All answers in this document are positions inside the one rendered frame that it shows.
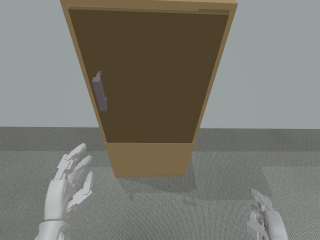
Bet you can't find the robot right hand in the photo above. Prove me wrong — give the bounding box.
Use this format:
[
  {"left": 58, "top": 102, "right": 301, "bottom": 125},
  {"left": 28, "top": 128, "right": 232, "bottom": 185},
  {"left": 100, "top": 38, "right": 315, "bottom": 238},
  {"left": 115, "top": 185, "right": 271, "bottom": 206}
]
[{"left": 246, "top": 188, "right": 289, "bottom": 240}]

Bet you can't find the robot left hand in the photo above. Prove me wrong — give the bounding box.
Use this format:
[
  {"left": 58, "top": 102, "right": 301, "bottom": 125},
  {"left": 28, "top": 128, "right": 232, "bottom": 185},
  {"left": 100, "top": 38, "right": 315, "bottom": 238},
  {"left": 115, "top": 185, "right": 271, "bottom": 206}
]
[{"left": 44, "top": 143, "right": 95, "bottom": 222}]

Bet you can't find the cupboard door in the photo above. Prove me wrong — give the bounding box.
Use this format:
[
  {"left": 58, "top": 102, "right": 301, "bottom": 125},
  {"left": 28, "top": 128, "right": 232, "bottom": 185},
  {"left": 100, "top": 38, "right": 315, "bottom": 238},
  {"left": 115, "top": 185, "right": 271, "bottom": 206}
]
[{"left": 68, "top": 6, "right": 229, "bottom": 143}]

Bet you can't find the left robot forearm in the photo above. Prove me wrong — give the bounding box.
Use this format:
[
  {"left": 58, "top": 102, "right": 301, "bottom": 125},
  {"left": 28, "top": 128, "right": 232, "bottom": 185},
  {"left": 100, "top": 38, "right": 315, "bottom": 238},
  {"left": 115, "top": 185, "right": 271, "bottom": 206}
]
[{"left": 34, "top": 219, "right": 71, "bottom": 240}]

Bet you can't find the handle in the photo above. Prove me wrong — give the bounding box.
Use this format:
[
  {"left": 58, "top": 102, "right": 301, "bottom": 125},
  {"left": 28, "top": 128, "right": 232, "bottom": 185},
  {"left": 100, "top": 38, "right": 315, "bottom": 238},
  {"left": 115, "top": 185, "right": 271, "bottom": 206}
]
[{"left": 92, "top": 71, "right": 108, "bottom": 111}]

